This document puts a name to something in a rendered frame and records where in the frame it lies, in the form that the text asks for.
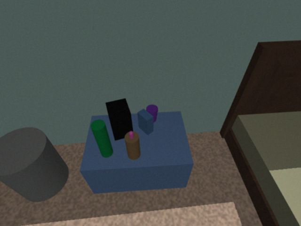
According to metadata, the bed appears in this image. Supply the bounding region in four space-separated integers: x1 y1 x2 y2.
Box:
220 40 301 226

